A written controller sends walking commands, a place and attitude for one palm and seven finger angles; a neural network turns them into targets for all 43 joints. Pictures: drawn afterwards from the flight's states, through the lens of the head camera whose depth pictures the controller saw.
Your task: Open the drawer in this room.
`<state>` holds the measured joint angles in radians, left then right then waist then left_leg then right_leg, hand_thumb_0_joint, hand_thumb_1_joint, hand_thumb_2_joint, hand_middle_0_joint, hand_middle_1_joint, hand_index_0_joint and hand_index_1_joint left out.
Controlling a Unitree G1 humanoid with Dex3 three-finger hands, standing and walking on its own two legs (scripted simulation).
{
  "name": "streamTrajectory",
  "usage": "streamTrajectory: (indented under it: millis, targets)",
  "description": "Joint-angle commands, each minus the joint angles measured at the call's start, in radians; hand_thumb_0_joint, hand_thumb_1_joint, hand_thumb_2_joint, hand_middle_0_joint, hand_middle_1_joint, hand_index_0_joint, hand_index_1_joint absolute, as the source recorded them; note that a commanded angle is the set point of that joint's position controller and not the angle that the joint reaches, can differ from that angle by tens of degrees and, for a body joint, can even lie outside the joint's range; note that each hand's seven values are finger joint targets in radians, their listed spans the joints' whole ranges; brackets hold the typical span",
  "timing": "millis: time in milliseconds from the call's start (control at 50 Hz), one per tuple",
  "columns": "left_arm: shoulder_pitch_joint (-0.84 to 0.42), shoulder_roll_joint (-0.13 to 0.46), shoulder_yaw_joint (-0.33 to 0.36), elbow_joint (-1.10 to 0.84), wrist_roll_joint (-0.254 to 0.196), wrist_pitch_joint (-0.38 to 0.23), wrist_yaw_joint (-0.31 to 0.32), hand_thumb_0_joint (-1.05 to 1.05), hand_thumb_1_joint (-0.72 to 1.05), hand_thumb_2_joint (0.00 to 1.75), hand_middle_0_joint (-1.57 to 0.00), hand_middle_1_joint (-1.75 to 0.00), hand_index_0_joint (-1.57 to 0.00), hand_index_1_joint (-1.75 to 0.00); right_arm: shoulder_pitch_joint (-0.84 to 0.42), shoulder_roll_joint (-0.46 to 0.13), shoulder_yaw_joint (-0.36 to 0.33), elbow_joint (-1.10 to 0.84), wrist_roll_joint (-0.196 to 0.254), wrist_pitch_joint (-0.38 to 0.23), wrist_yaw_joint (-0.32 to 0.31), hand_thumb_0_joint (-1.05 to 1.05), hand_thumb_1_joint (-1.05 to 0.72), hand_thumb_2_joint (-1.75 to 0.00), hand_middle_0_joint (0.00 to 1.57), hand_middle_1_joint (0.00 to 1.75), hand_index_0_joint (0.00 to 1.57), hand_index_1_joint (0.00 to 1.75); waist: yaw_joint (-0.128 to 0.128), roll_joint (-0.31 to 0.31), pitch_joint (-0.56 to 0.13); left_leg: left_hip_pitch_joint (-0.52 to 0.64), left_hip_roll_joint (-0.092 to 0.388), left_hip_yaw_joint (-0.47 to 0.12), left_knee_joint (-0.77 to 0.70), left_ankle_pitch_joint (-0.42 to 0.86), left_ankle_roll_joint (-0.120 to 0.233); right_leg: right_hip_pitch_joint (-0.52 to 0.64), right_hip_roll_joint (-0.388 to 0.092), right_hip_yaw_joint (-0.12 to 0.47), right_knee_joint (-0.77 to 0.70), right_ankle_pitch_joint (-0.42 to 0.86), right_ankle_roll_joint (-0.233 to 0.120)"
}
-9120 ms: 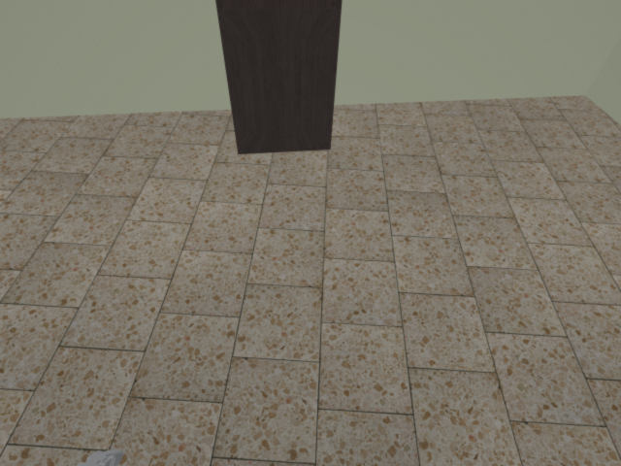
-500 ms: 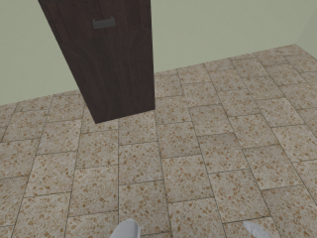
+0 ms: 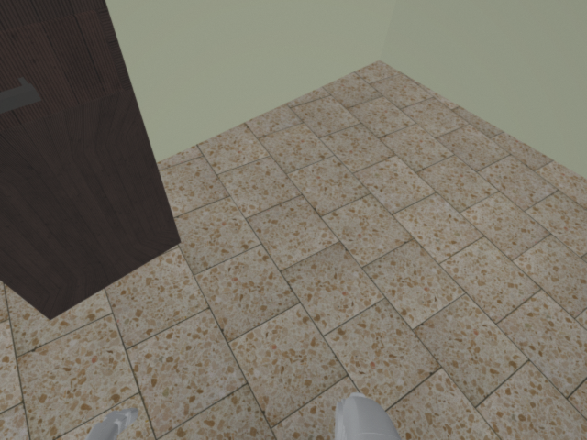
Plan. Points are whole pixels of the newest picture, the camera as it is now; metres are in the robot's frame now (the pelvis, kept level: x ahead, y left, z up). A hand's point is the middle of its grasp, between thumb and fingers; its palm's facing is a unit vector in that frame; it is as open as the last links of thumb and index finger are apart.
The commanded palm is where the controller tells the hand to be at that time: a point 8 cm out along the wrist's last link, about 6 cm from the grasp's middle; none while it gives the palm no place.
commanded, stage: walk to a spot facing it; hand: left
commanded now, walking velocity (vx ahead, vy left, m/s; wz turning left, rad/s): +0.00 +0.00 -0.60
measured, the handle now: (2, 95) +0.67 +0.60 +0.02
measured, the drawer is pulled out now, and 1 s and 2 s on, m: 0.00 0.00 0.00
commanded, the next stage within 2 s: turn to face it in 1.78 s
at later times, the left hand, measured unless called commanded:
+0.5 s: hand (213, 348) +0.28 +0.14 -0.17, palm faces -0.30 -0.93 -0.22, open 7.3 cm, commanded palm none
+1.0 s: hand (218, 302) +0.37 +0.15 -0.18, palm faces -0.56 -0.81 -0.21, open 7.4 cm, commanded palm none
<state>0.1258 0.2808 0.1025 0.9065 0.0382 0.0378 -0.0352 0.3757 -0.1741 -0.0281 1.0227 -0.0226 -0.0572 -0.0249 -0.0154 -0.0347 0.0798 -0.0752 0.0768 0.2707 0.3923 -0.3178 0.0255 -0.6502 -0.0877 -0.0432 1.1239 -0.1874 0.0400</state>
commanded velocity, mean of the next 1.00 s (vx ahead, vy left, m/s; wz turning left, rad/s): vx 0.01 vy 0.00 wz -0.60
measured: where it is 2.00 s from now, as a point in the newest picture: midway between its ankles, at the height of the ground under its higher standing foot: (302, 432)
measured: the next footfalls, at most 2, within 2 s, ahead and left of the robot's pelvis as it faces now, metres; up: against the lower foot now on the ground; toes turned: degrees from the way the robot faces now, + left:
right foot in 0.20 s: +0.18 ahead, -0.13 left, +0.00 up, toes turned -15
left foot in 0.62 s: +0.27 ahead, +0.11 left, +0.00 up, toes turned -17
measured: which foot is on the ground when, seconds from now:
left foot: down 0.00-0.22, up 0.24-0.60, down 0.62-1.00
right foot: up 0.00-0.18, down 0.20-0.62, up 0.64-1.00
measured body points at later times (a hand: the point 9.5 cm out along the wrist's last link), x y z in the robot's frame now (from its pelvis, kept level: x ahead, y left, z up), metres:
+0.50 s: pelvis +0.13 -0.01 -0.01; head +0.18 -0.03 +0.43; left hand +0.30 +0.19 -0.16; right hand +0.18 -0.28 -0.15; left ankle +0.21 +0.14 -0.69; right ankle +0.14 -0.12 -0.74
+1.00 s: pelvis +0.19 +0.02 +0.00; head +0.24 +0.01 +0.44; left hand +0.40 +0.19 -0.16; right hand +0.09 -0.22 -0.14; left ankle +0.24 +0.12 -0.74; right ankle +0.09 -0.09 -0.68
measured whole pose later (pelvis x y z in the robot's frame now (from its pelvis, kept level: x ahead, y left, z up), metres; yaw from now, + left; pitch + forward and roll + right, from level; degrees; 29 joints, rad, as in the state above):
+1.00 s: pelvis +0.19 +0.02 +0.00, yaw -37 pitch +1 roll -2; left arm 0.20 0.25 0.10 0.92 0.02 0.08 -0.03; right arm 0.22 -0.18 -0.05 0.91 -0.03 0.01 -0.01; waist 0.00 -0.02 0.10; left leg -0.19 0.17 0.31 0.50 -0.30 -0.01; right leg -0.44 -0.07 -0.06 0.96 -0.43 0.07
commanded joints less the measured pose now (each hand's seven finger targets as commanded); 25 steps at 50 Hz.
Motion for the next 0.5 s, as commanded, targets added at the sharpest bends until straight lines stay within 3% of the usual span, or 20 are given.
streamTrajectory:
  millis: [0, 40, 80, 120, 140, 160, 180, 200, 220, 240, 260, 280, 320, 360, 400, 480]
  targets:
    - [-0.107, -0.046, -0.03, -0.077, -0.009, -0.008, -0.016, 0.0, 0.9, 0.9, -0.2, -0.3, -0.2, -0.3, 0.071, -0.145, -0.028, -0.03, -0.001, -0.012, -0.008, 0.0, -0.9, -0.9, 0.2, 0.3, 0.2, 0.3, -0.02, 0.18, 0.016, 0.069, 0.242, -0.061, -0.069, 0.736, 0.058, -0.029, 0.013, -0.065, -0.186, 0.009, 0.002]
    - [-0.164, -0.045, -0.034, -0.09, -0.009, -0.012, -0.014, 0.0, 0.9, 0.9, -0.2, -0.3, -0.2, -0.3, 0.101, -0.155, -0.035, -0.019, -0.006, -0.001, -0.007, 0.0, -0.9, -0.9, 0.2, 0.3, 0.2, 0.3, -0.048, 0.191, 0.013, 0.091, 0.252, -0.043, -0.028, 0.775, 0.063, 0.022, 0.033, -0.088, -0.298, -0.026, -0.013]
    - [-0.173, -0.039, -0.034, -0.098, -0.008, -0.018, -0.011, 0.0, 0.9, 0.9, -0.2, -0.3, -0.2, -0.3, 0.116, -0.167, -0.042, -0.013, -0.006, 0.007, -0.006, 0.0, -0.9, -0.9, 0.2, 0.3, 0.2, 0.3, -0.045, 0.194, -0.005, 0.124, 0.26, -0.029, 0.021, 0.901, 0.059, 0.067, 0.066, -0.112, -0.357, -0.058, -0.036]
    - [-0.098, -0.013, -0.028, -0.085, -0.007, -0.029, -0.006, 0.0, 0.9, 0.9, -0.2, -0.3, -0.2, -0.3, 0.094, -0.195, -0.054, -0.023, 0.0, 0.011, -0.006, 0.0, -0.9, -0.9, 0.2, 0.3, 0.2, 0.3, -0.003, 0.238, -0.067, 0.161, 0.261, 0.008, 0.155, 1.048, 0.039, 0.176, 0.101, -0.131, -0.458, -0.068, -0.062]
    - [-0.022, 0.014, -0.021, -0.064, -0.006, -0.041, -0.002, 0.0, 0.9, 0.9, -0.2, -0.3, -0.2, -0.3, 0.089, -0.205, -0.058, -0.036, 0.006, 0.013, -0.003, 0.0, -0.9, -0.9, 0.2, 0.3, 0.2, 0.3, 0.032, 0.225, -0.122, 0.119, 0.248, 0.02, 0.29, 1.053, 0.014, 0.328, 0.122, -0.138, -0.545, -0.028, -0.074]
    - [0.111, 0.07, -0.007, -0.028, -0.003, -0.056, 0.006, 0.0, 0.9, 0.9, -0.2, -0.3, -0.2, -0.3, 0.073, -0.206, -0.059, -0.057, 0.016, 0.016, 0.004, 0.0, -0.9, -0.9, 0.2, 0.3, 0.2, 0.3, 0.103, 0.173, -0.199, -0.045, 0.247, 0.02, 0.513, 0.909, -0.03, 0.602, 0.08, -0.095, -0.655, 0.155, -0.096]
    - [0.227, 0.188, 0.013, 0.002, -0.008, -0.068, 0.022, 0.0, 0.9, 0.9, -0.2, -0.3, -0.2, -0.3, 0.084, -0.143, -0.044, -0.093, 0.035, 0.022, 0.011, 0.0, -0.9, -0.9, 0.2, 0.3, 0.2, 0.3, 0.135, -0.062, -0.337, -0.413, 0.115, 0.007, 0.815, 0.013, -0.094, 0.972, -0.216, 0.263, -0.589, 0.726, -0.214]
    - [0.265, 0.238, 0.021, 0.023, -0.038, -0.064, 0.037, 0.0, 0.9, 0.9, -0.2, -0.3, -0.2, -0.3, 0.032, -0.131, -0.039, -0.125, 0.032, 0.023, -0.001, 0.0, -0.9, -0.9, 0.2, 0.3, 0.2, 0.3, 0.135, -0.102, -0.409, -0.554, 0.029, -0.114, 1.057, -0.374, -0.118, 1.017, -0.386, 0.417, -0.555, 1.195, -0.333]
    - [0.25, 0.229, 0.023, -0.003, -0.041, -0.058, 0.05, 0.0, 0.9, 0.9, -0.2, -0.3, -0.2, -0.3, -0.02, -0.135, -0.033, -0.152, 0.027, 0.026, -0.006, 0.0, -0.9, -0.9, 0.2, 0.3, 0.2, 0.3, 0.141, -0.126, -0.424, -0.558, 0.059, -0.258, 1.043, -0.301, -0.11, 0.952, -0.341, 0.407, -0.596, 1.025, -0.33]
    - [0.155, 0.202, 0.017, -0.024, -0.043, -0.043, 0.055, 0.0, 0.9, 0.9, -0.2, -0.3, -0.2, -0.3, -0.054, -0.144, -0.04, -0.157, 0.024, 0.035, -0.007, 0.0, -0.9, -0.9, 0.2, 0.3, 0.2, 0.3, 0.1, -0.061, -0.338, -0.582, 0.084, -0.27, 1.027, -0.232, -0.111, 0.869, -0.302, 0.376, -0.623, 0.805, -0.322]
    - [0.086, 0.158, 0.006, -0.046, -0.044, -0.038, 0.06, 0.0, 0.9, 0.9, -0.2, -0.3, -0.2, -0.3, -0.086, -0.153, -0.04, -0.151, 0.014, 0.047, -0.005, 0.0, -0.9, -0.9, 0.2, 0.3, 0.2, 0.3, 0.071, 0.04, -0.254, -0.537, 0.114, -0.27, 0.95, -0.165, -0.111, 0.716, -0.244, 0.307, -0.664, 0.651, -0.284]
    - [0.033, 0.139, -0.003, -0.053, -0.036, -0.041, 0.062, 0.0, 0.9, 0.9, -0.2, -0.3, -0.2, -0.3, -0.079, -0.133, -0.035, -0.139, 0.005, 0.063, -0.003, 0.0, -0.9, -0.9, 0.2, 0.3, 0.2, 0.3, 0.025, 0.048, -0.181, -0.48, 0.113, -0.251, 0.884, -0.141, -0.118, 0.554, -0.212, 0.26, -0.706, 0.567, -0.251]
    - [-0.018, 0.125, -0.006, -0.059, -0.023, -0.049, 0.055, 0.0, 0.9, 0.9, -0.2, -0.3, -0.2, -0.3, -0.028, -0.114, -0.032, -0.122, -0.001, 0.084, -0.002, 0.0, -0.9, -0.9, 0.2, 0.3, 0.2, 0.3, -0.023, -0.008, -0.144, -0.413, 0.093, -0.229, 0.793, -0.114, -0.13, 0.41, -0.156, 0.212, -0.743, 0.481, -0.223]
    - [-0.028, 0.123, -0.005, -0.056, -0.018, -0.049, 0.051, 0.0, 0.9, 0.9, -0.2, -0.3, -0.2, -0.3, -0.024, -0.11, -0.033, -0.127, 0.0, 0.089, 0.001, 0.0, -0.9, -0.9, 0.2, 0.3, 0.2, 0.3, -0.037, -0.072, -0.136, -0.385, 0.072, -0.225, 0.734, -0.079, -0.131, 0.348, -0.121, 0.22, -0.763, 0.371, -0.217]
    - [-0.021, 0.123, 0.0, -0.063, -0.017, -0.043, 0.044, 0.0, 0.9, 0.9, -0.2, -0.3, -0.2, -0.3, -0.069, -0.116, -0.035, -0.148, 0.0, 0.086, 0.005, 0.0, -0.9, -0.9, 0.2, 0.3, 0.2, 0.3, -0.028, -0.104, -0.129, -0.375, 0.048, -0.216, 0.659, -0.053, -0.13, 0.323, -0.089, 0.237, -0.765, 0.281, -0.211]
    - [0.01, 0.137, 0.013, -0.074, -0.012, -0.031, 0.038, 0.0, 0.9, 0.9, -0.2, -0.3, -0.2, -0.3, -0.162, -0.119, -0.036, -0.194, 0.009, 0.072, 0.006, 0.0, -0.9, -0.9, 0.2, 0.3, 0.2, 0.3, 0.001, -0.151, -0.139, -0.325, -0.001, -0.204, 0.457, -0.068, -0.122, 0.358, -0.076, 0.302, -0.726, 0.273, -0.208]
